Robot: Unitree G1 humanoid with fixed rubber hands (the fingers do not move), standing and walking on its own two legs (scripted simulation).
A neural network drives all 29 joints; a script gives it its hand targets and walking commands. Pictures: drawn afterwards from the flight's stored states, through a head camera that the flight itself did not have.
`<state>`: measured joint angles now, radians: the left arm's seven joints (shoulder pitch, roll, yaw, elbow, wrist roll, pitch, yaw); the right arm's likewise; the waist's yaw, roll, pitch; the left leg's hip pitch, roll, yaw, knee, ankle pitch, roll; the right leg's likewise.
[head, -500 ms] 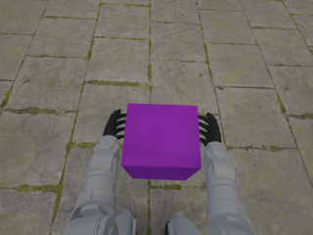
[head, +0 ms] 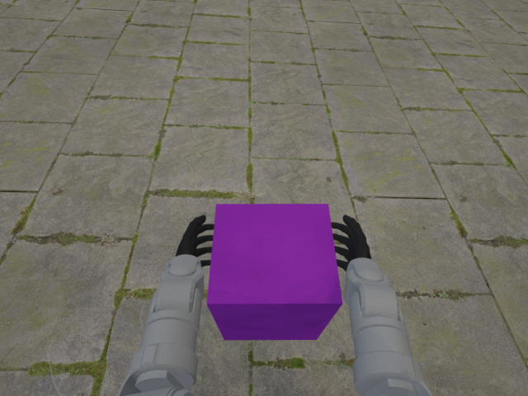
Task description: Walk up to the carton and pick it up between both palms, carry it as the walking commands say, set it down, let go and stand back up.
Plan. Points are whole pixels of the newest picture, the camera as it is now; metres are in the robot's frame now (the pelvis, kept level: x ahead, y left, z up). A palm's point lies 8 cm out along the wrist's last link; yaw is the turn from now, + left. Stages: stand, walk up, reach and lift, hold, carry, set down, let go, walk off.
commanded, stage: reach and lift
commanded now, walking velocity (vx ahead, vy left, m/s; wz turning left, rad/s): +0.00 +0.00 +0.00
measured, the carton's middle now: (271, 278) +0.34 -0.03 -0.08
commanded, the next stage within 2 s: hold in 1.82 s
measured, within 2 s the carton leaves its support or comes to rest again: neither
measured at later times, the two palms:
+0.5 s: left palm (184, 250) +0.33 +0.11 +0.06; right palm (377, 255) +0.31 -0.16 +0.07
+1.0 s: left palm (177, 249) +0.32 +0.12 +0.07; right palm (373, 249) +0.31 -0.15 +0.08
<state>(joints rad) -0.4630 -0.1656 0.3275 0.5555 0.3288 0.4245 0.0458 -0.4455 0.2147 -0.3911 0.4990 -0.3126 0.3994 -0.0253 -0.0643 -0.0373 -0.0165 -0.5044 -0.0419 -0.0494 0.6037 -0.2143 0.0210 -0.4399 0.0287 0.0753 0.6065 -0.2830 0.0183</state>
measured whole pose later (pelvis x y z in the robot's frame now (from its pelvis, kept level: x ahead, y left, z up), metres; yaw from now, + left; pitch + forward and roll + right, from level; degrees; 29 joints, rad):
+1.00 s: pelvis +0.00 +0.00 +0.02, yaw -1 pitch -9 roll +0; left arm -0.42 -0.20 0.30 0.39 0.33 0.72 0.04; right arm -0.43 0.21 -0.34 0.37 -0.32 0.69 -0.01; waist -0.03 -0.02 0.06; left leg -0.09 -0.03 -0.04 0.41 -0.17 0.02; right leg -0.03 0.02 0.10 0.41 -0.23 0.01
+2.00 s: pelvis +0.00 -0.01 +0.02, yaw -1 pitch -10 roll +0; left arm -0.36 -0.18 0.24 0.32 0.32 0.77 0.04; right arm -0.39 0.19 -0.27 0.36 -0.31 0.73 -0.01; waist -0.01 -0.02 0.05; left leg -0.06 -0.03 -0.05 0.39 -0.16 0.01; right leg -0.01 0.03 0.09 0.41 -0.22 0.00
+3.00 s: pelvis -0.05 -0.01 -0.01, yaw -2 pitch +3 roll +0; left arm -0.15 -0.13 0.03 -0.31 0.07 1.08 0.16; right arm -0.15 0.13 -0.05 -0.33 -0.07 1.07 -0.15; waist -0.01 0.02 -0.08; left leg -0.55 -0.01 -0.02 0.68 -0.19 0.00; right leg -0.51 0.05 0.08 0.71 -0.26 0.01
